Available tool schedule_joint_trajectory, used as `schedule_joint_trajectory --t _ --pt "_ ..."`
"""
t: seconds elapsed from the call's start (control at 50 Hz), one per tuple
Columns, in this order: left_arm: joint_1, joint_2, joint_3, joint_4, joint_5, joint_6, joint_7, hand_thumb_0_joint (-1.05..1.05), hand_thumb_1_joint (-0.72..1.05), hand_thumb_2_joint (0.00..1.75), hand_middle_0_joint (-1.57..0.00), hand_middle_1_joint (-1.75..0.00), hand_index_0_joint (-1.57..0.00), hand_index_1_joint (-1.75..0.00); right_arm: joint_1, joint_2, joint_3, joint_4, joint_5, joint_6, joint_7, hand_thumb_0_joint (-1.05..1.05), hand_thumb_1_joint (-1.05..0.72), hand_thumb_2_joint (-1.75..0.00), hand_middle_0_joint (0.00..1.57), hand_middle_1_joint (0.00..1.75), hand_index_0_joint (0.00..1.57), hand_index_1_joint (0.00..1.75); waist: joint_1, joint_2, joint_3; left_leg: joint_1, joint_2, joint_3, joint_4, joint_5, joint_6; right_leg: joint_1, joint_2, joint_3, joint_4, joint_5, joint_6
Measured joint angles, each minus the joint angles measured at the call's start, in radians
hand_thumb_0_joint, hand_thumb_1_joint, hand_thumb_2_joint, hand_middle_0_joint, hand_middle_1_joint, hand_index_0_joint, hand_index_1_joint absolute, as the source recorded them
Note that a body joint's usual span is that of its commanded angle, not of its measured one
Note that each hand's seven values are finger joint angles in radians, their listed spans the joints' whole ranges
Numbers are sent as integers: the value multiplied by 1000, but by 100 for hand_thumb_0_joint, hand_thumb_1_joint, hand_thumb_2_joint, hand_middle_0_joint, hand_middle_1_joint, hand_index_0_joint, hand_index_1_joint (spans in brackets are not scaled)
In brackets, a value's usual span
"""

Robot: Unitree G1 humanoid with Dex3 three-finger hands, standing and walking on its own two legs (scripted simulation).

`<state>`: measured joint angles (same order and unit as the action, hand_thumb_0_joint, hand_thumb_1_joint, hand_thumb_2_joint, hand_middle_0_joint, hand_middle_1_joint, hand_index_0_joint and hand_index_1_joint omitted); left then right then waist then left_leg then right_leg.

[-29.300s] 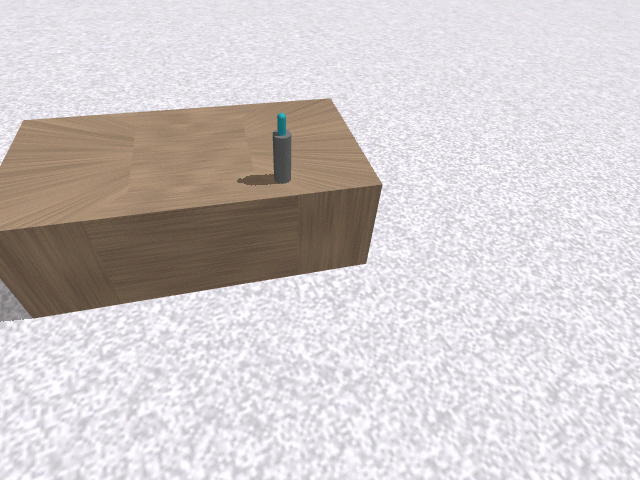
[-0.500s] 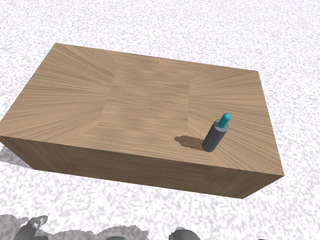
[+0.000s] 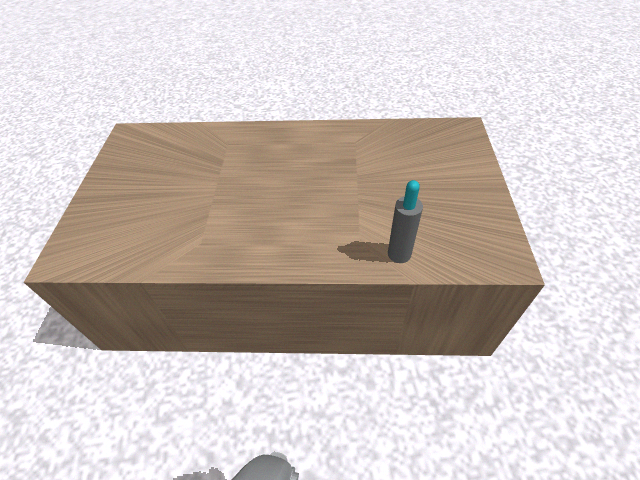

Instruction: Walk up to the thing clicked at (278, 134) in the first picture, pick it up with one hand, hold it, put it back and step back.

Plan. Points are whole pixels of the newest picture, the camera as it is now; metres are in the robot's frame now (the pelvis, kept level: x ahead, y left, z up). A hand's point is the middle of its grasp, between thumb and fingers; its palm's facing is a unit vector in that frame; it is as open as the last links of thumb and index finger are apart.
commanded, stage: step back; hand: right
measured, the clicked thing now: (405, 221) +0.70 -0.16 -0.22
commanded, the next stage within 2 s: none
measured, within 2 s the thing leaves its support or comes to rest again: neither
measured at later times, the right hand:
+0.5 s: hand out of the picture -0.04 -0.23 -0.13, palm faces -0.09 +0.89 -0.44, open 7.4 cm
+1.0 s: hand out of the picture -0.25 -0.25 -0.17, palm faces -0.11 +0.92 -0.39, open 7.4 cm
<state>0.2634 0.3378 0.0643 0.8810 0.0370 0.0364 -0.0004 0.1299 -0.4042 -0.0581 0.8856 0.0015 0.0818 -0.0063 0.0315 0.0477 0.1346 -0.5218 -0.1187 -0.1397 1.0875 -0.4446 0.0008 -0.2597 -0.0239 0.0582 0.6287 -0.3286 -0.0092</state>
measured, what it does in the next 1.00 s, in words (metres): walks backwards: left foot, then right foot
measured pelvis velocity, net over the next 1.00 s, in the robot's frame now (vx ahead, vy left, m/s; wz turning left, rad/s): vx -0.33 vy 0.01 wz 0.07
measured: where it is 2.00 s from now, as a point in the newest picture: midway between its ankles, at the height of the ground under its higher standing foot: outside the picture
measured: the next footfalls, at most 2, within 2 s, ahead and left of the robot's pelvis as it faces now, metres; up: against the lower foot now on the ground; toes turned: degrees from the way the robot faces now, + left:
left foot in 0.26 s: -0.08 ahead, +0.14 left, +0.00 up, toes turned +3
right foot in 0.68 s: -0.22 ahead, -0.11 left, +0.00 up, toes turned +0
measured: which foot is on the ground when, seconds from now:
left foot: up 0.00-0.24, down 0.26-0.72, up 0.74-1.00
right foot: down 0.00-0.28, up 0.30-0.66, down 0.68-1.00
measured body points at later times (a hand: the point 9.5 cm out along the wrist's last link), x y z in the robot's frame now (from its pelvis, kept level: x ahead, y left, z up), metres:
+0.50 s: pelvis -0.16 +0.03 +0.00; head -0.11 +0.06 +0.45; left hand -0.06 +0.35 -0.13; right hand -0.03 -0.27 -0.10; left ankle -0.12 +0.14 -0.73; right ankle -0.19 -0.12 -0.64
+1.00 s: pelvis -0.33 +0.01 -0.01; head -0.28 +0.00 +0.44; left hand -0.24 +0.34 -0.10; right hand -0.25 -0.30 -0.14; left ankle -0.37 +0.14 -0.72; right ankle -0.26 -0.11 -0.73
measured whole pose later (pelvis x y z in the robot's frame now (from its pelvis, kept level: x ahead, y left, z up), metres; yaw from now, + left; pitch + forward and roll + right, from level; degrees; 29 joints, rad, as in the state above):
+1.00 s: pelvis -0.33 +0.01 -0.01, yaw +4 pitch -1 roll +1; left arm 0.16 0.38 0.08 0.80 0.05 0.04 0.01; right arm 0.22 -0.40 -0.05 0.91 -0.02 0.04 -0.03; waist 0.01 0.03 0.13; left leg -0.29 -0.03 -0.05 0.79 -0.48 -0.02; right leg -0.39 -0.06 -0.04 0.66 -0.26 0.00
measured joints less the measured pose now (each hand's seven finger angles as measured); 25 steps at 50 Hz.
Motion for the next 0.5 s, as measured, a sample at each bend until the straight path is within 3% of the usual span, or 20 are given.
schedule_joint_trajectory --t 0.04,0.1,0.2,0.24,0.28,0.3,0.34,0.36,0.42,0.5 --pt "-16 0 4 -9 -1 4 3 1 90 89 -21 -30 -21 -30 32 -7 1 2 1 -10 -6 1 -90 -90 21 30 20 30 -19 5 -10 6 -17 -30 70 12 -7 -17 -9 -16 -32 33 5" --pt "-56 6 8 -51 1 -3 13 1 90 89 -21 -30 -21 -30 68 -19 2 13 -3 -14 -14 1 -90 -90 21 30 20 30 -29 13 -1 66 -1 -32 50 -4 -22 -53 -11 -36 -39 63 7" --pt "-144 20 9 -121 -6 -17 30 1 90 89 -21 -30 -21 -30 88 -15 2 31 -15 -14 -19 1 -90 -90 21 30 20 30 -47 2 41 191 67 39 -196 -70 -22 -114 -33 -85 10 84 18" --pt "-174 32 4 -135 -13 -10 30 1 90 89 -21 -30 -21 -30 85 -8 2 29 -19 -22 -14 1 -90 -90 21 30 20 30 -53 -17 52 247 88 72 -345 -17 -8 -147 -48 -95 50 84 29" --pt "-201 54 4 -131 -21 4 29 1 90 89 -21 -30 -21 -30 62 19 -1 34 -26 -30 -10 1 -90 -90 21 30 20 30 -43 -87 79 278 56 113 -410 64 9 -173 -84 -60 97 84 34" --pt "-204 58 6 -123 -26 12 29 1 90 89 -21 -30 -21 -30 56 30 1 29 -32 -31 -5 1 -90 -90 21 30 20 30 -35 -112 83 278 48 132 -409 70 17 -186 -76 -26 126 60 20" --pt "-194 50 5 -95 -28 28 33 1 90 89 -21 -30 -21 -30 55 35 10 15 -38 -34 8 1 -90 -90 21 30 20 30 -53 -95 60 255 73 119 -396 78 29 -215 9 25 277 -134 6" --pt "-189 46 3 -80 -28 34 33 1 90 89 -21 -30 -21 -30 56 37 12 11 -39 -36 9 1 -90 -90 21 30 20 30 -65 -82 47 247 88 104 -404 91 32 -226 52 41 371 -184 1" --pt "-160 49 6 -66 -38 35 28 1 91 89 -21 -30 -21 -30 48 48 18 1 -47 -36 2 1 -90 -90 21 30 21 30 -54 -82 13 236 111 109 -470 151 32 -242 124 82 574 -182 -9" --pt "-122 59 13 -55 -33 22 25 1 90 89 -21 -30 -21 -30 7 46 16 -24 -39 -45 -5 1 -90 -90 21 30 21 30 -27 -87 16 206 127 137 -508 209 35 -183 122 84 580 -164 23"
